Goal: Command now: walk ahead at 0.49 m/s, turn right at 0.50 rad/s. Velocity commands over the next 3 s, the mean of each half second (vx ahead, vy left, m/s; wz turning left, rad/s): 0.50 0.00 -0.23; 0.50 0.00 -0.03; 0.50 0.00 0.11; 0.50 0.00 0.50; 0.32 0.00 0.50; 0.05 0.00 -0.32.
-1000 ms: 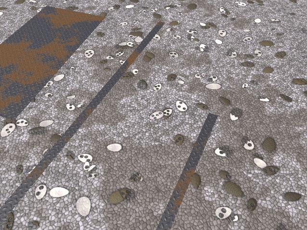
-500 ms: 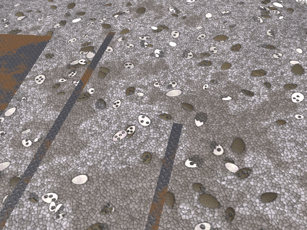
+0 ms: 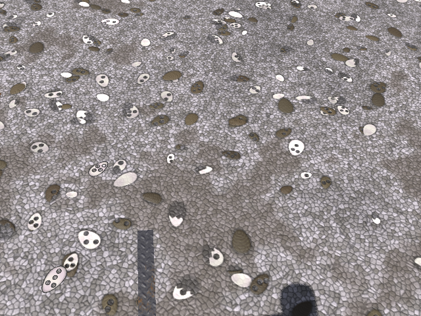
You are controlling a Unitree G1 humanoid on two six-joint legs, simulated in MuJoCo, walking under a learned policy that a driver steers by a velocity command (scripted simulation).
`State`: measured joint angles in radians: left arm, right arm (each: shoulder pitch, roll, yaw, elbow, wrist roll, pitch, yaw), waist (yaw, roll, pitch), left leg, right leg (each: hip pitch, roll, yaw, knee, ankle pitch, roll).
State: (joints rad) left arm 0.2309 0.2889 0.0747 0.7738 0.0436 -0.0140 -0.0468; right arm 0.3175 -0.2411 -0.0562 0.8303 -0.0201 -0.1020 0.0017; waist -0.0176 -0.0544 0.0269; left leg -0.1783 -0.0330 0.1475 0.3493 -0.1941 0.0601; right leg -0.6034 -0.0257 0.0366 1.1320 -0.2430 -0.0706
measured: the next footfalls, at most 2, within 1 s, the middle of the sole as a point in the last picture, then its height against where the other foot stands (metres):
right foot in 0.28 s outside the picture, level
left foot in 0.80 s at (199, 274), level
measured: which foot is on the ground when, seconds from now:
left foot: down 0.00-0.30, up 0.32-0.78, down 0.80-1.00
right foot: up 0.00-0.26, down 0.28-0.82, up 0.84-1.00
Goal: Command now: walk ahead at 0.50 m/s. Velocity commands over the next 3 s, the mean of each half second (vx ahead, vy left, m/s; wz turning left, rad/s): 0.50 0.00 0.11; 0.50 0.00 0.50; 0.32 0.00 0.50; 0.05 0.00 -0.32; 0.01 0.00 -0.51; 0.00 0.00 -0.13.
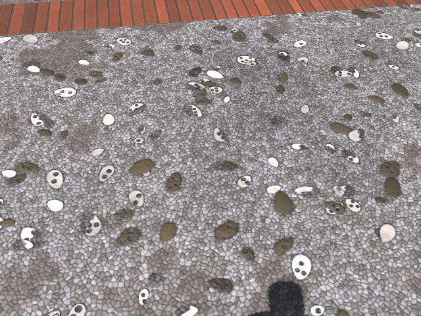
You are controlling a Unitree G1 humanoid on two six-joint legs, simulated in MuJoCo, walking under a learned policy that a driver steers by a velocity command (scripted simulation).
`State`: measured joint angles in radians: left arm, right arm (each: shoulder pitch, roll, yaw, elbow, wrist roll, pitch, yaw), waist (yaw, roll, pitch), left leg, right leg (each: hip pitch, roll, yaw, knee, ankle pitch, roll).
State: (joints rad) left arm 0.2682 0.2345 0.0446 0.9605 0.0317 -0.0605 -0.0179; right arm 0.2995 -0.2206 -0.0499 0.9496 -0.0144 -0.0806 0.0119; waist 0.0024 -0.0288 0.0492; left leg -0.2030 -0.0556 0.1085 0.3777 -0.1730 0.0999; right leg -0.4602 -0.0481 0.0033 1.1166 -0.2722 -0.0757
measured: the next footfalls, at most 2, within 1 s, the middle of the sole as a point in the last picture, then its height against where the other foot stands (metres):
right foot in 0.36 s outside the picture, level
left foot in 0.92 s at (178, 279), level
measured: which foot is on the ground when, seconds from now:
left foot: down 0.00-0.36, up 0.38-0.90, down 0.92-1.00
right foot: up 0.00-0.34, down 0.36-0.94, up 0.96-1.00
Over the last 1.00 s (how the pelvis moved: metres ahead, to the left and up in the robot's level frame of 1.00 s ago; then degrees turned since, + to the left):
0.55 -0.02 0.00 -5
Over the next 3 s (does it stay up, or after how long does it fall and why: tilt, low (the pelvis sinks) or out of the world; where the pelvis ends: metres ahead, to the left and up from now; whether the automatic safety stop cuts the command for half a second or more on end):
stays up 0.75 0.11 0.00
